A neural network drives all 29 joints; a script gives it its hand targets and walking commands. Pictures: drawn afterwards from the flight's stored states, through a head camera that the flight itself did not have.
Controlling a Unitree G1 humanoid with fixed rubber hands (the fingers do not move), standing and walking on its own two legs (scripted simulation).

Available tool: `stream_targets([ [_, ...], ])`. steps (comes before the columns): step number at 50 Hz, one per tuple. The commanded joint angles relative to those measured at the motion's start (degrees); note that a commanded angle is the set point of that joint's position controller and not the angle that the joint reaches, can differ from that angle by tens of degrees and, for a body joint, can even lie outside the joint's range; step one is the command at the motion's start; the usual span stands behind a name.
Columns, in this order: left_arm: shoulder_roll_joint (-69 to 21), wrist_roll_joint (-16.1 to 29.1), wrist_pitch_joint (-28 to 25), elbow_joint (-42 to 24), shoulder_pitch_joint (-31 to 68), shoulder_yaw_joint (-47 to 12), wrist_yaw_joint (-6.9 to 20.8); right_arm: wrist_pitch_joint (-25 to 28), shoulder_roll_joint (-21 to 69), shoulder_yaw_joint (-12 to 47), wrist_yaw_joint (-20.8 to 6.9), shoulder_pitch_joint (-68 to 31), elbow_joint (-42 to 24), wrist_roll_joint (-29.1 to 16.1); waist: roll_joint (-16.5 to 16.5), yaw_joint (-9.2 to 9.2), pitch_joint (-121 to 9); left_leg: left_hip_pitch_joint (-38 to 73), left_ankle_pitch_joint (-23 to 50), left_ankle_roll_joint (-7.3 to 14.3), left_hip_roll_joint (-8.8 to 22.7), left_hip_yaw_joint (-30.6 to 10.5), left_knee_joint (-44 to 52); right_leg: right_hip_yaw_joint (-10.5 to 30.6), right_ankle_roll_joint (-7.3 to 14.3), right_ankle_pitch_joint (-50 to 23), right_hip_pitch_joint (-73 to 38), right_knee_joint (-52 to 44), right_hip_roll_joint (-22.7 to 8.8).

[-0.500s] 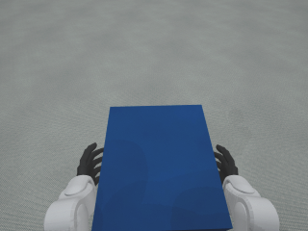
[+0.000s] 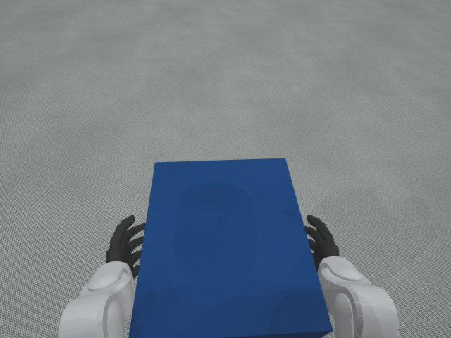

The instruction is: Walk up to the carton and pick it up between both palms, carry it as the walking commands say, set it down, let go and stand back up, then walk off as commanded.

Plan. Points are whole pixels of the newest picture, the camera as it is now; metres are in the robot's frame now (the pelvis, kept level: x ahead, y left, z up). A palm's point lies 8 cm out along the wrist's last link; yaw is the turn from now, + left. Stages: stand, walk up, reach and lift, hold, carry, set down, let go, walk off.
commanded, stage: carry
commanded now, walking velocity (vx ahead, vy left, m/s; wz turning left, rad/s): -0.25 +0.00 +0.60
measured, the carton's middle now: (224, 266) +0.26 +0.01 +0.00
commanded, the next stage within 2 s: none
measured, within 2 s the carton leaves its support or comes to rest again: neither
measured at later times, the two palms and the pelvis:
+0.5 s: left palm out of the picture +0.00 +0.25 +0.08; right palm out of the picture +0.10 -0.05 +0.08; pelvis -0.17 +0.02 +0.00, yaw +19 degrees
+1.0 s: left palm out of the picture -0.22 +0.25 +0.11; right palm out of the picture -0.06 -0.02 +0.09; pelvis -0.34 +0.00 +0.01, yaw +34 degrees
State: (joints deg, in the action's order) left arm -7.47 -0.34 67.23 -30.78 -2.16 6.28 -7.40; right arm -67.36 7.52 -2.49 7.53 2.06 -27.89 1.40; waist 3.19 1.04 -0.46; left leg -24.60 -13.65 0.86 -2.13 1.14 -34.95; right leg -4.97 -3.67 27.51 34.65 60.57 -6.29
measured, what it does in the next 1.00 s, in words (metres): walks backwards, turning left: right foot, then left foot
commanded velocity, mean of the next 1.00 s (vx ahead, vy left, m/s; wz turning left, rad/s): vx -0.25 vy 0.00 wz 0.60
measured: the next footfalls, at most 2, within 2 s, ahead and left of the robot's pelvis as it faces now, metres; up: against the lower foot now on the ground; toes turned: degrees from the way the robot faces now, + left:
right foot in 0.10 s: +0.04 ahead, -0.09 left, +0.00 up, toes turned -3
left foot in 0.44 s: -0.18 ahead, +0.14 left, +0.00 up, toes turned +20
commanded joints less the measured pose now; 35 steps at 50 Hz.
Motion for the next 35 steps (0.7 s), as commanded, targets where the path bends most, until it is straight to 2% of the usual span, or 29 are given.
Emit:
stream_targets([
  [1,-51.1,19.8,-3.6,-12.5,28.5,-47.2,8.9,4.3,48.5,35.8,-8.1,-24.6,-14.1,-15.4,-13.7,-2.18,-21.0,12.9,24.8,8.9,15.1,-12.8,10.4,0.9,1.1,-2.6,-3.7,-7.5,1.9],
  [3,-50.4,19.4,-3.9,-12.6,27.0,-46.1,8.7,4.4,48.1,36.7,-7.8,-24.6,-15.5,-15.6,-11.5,-2.23,-23.0,11.9,18.7,7.8,14.2,-14.4,11.0,0.7,1.4,-4.2,-9.7,-17.6,3.4],
  [4,-50.6,19.6,-3.9,-13.0,27.4,-46.0,8.7,4.3,48.1,36.5,-7.7,-24.2,-15.5,-15.5,-12.6,-2.08,-23.9,12.0,19.5,7.2,13.5,-14.9,10.2,-0.6,1.4,-6.8,-12.4,-23.4,4.1],
  [5,-49.2,18.2,-3.3,-10.2,24.1,-44.2,8.7,3.7,46.3,37.0,-7.2,-23.4,-15.2,-15.2,-11.9,-1.35,-24.2,8.0,14.9,5.2,11.7,-13.0,8.4,-1.5,1.4,-11.6,-19.3,-33.1,2.9],
  [6,-47.8,17.4,-3.0,-9.9,22.2,-43.1,9.0,3.3,45.1,37.6,-7.1,-22.9,-15.2,-15.1,-5.1,-0.6,-25.1,-1.0,5.1,1.7,8.1,-11.6,7.4,2.1,3.6,-13.5,-29.8,-38.8,-1.8],
  [7,-48.5,16.5,-3.4,-7.7,21.2,-41.6,9.0,2.8,45.7,39.0,-7.4,-24.3,-16.2,-15.6,14.8,0.28,-24.4,-8.4,-9.3,-1.8,-0.8,-2.3,-8.8,18.8,11.3,-18.5,-30.3,-43.4,-17.6],
  [8,-48.8,15.9,-3.5,-8.0,19.9,-41.3,8.8,2.8,45.7,40.3,-7.6,-28.9,-18.2,-16.9,18.0,0.19,-22.9,-9.0,-18.8,-2.4,-1.2,1.5,-26.0,20.5,16.1,-28.6,-24.0,-46.4,-26.1],
  [9,-48.5,15.7,-3.2,-8.3,20.2,-41.4,8.8,2.7,46.5,41.2,-7.8,-31.2,-18.2,-17.9,9.5,-0.16,-20.2,-7.0,-16.7,-2.4,1.3,0.1,-33.2,16.0,15.9,-23.9,-18.8,-46.1,-23.8],
  [10,-48.8,15.9,-3.6,-9.7,23.0,-41.7,8.7,2.6,47.4,41.4,-7.9,-31.5,-17.2,-18.2,4.1,-0.64,-19.7,-5.8,-12.1,-2.2,2.1,-1.2,-34.7,9.5,14.3,-23.9,-19.2,-43.0,-19.3],
  [11,-47.8,15.5,-3.4,-9.4,23.1,-41.1,8.7,2.1,46.5,40.4,-8.2,-29.1,-15.1,-17.7,4.4,-0.9,-18.6,-6.6,-10.1,-2.1,3.0,-1.3,-35.1,7.3,12.9,-22.7,-18.0,-41.9,-18.4],
  [12,-47.1,15.0,-3.5,-10.0,21.2,-40.5,8.4,2.0,46.8,40.7,-8.1,-26.9,-14.1,-17.7,5.5,-1.25,-18.2,-5.7,-9.9,-2.3,2.5,-0.2,-31.7,4.6,10.8,-23.1,-19.7,-40.6,-15.5],
  [13,-46.7,14.9,-3.5,-10.5,21.6,-40.3,8.2,1.8,46.8,40.6,-8.2,-26.4,-13.4,-18.0,5.3,-1.43,-18.4,-4.9,-10.1,-2.6,2.2,1.0,-26.8,2.6,9.7,-23.4,-20.8,-39.7,-14.5],
  [16,-44.3,13.8,-1.9,-8.7,20.2,-38.9,7.4,0.5,44.8,39.8,-7.4,-26.1,-12.6,-17.7,9.2,-1.16,-18.0,-3.4,-14.5,-2.5,1.5,3.9,-15.1,3.3,9.5,-22.5,-24.3,-40.2,-16.4],
  [19,-43.6,13.4,-1.7,-9.0,18.1,-38.8,6.8,0.2,43.9,39.6,-7.2,-25.0,-13.1,-18.0,11.9,-0.29,-21.6,-0.9,-17.1,-2.0,0.6,5.5,-2.8,4.7,10.0,-33.5,-31.3,-37.8,-18.1],
  [20,-43.8,13.9,-1.4,-9.2,19.4,-39.6,6.7,0.0,43.7,38.3,-7.2,-24.1,-11.8,-17.4,11.1,-0.39,-22.8,1.6,-15.5,-2.2,-0.3,6.4,0.7,3.7,9.1,-36.4,-31.9,-35.9,-17.6],
  [21,-43.9,14.1,-1.1,-9.2,20.0,-40.4,6.6,-0.2,43.6,37.7,-7.1,-23.7,-11.5,-16.9,8.9,-0.94,-23.5,6.2,-9.0,-1.6,0.5,6.0,7.0,1.9,6.7,-33.6,-28.6,-33.4,-17.0],
  [22,-43.9,13.7,-0.5,-7.0,19.8,-40.2,6.4,-0.7,43.5,36.6,-7.2,-23.3,-9.1,-16.5,2.9,-0.97,-21.4,9.2,-5.3,-0.5,3.7,0.5,14.5,0.5,4.0,-27.8,-23.2,-30.0,-14.6],
  [23,-43.7,13.9,-0.5,-7.5,20.2,-40.2,6.8,-0.4,44.0,36.6,-7.3,-23.8,-9.3,-16.3,-6.9,-1.39,-18.9,13.0,-1.8,2.2,11.6,-11.6,17.1,-2.4,0.5,-14.3,-11.3,-23.2,-9.8],
  [24,-43.5,13.8,-0.3,-8.9,23.4,-41.7,7.1,0.1,43.7,35.3,-7.6,-22.4,-7.5,-15.4,-21.2,-2.51,-13.8,11.8,17.1,9.3,22.0,-24.9,15.4,-6.2,-1.3,3.2,3.0,-12.5,-1.8],
  [25,-46.1,15.1,-0.5,-8.7,26.8,-42.2,7.5,0.3,45.5,35.7,-8.0,-24.4,-9.0,-15.8,-16.8,-2.8,-13.4,10.5,29.9,11.6,23.0,-22.3,14.5,-0.9,-0.6,7.2,4.4,0.1,-1.2],
  [26,-49.0,16.5,-0.8,-8.3,28.6,-43.4,8.1,0.7,46.8,35.7,-8.3,-26.4,-9.7,-15.6,-12.3,-2.41,-12.5,8.7,31.7,11.4,21.6,-17.8,12.3,2.3,0.3,6.0,4.9,6.4,-1.0],
  [28,-52.6,19.7,-1.7,-10.2,31.9,-46.8,8.9,2.6,48.7,35.5,-8.8,-27.3,-11.5,-15.9,-11.1,-2.23,-13.0,10.3,27.9,9.7,17.5,-12.0,11.3,4.9,1.5,0.1,7.1,11.4,1.3],
  [29,-54.1,21.0,-2.6,-11.5,33.7,-48.0,9.1,3.6,49.6,35.1,-8.7,-28.0,-12.9,-16.0,-11.8,-2.2,-15.5,12.5,30.9,9.4,16.4,-11.0,9.8,3.9,1.6,-2.5,6.7,11.0,2.1],
  [30,-52.9,20.9,-2.7,-11.3,31.7,-47.9,9.0,3.9,48.8,35.1,-8.6,-26.9,-13.3,-16.0,-11.9,-2.0,-17.8,12.4,29.5,9.3,15.2,-10.1,9.4,3.5,1.7,-2.8,4.5,10.2,2.1],
  [31,-52.7,20.9,-2.9,-11.9,31.3,-48.0,8.9,4.0,48.8,35.1,-8.6,-26.0,-13.5,-16.1,-11.9,-2.0,-19.7,14.3,28.3,9.0,14.6,-11.0,9.1,2.9,1.7,-3.0,3.7,5.6,2.4],
  [32,-52.4,20.8,-3.5,-12.9,30.3,-47.7,8.6,4.6,48.5,35.4,-8.5,-25.8,-14.9,-16.4,-11.4,-2.2,-23.0,19.1,31.2,9.2,15.1,-13.9,8.7,2.7,1.6,-3.1,4.0,1.1,3.1],
  [33,-52.5,20.8,-3.4,-12.6,30.0,-47.9,8.5,4.5,48.1,35.2,-8.3,-24.5,-15.3,-16.1,-12.9,-2.25,-23.3,19.1,29.1,9.3,15.2,-16.7,10.1,2.0,1.6,-2.4,2.0,-1.7,4.4],
  [34,-51.1,19.9,-3.4,-12.7,28.6,-47.1,8.2,4.5,46.8,35.1,-8.3,-24.0,-15.2,-16.1,-15.3,-2.35,-24.3,19.8,26.9,9.5,15.4,-17.1,10.9,1.8,1.7,-2.7,0.1,-6.1,4.7],
  [35,-50.9,19.3,-3.3,-12.1,26.6,-46.3,7.9,4.5,46.8,36.1,-8.1,-23.9,-16.2,-16.5,-15.0,-2.47,-24.6,20.4,27.5,9.5,15.3,-18.6,11.6,1.8,1.7,-1.8,-1.9,-10.1,5.5],
])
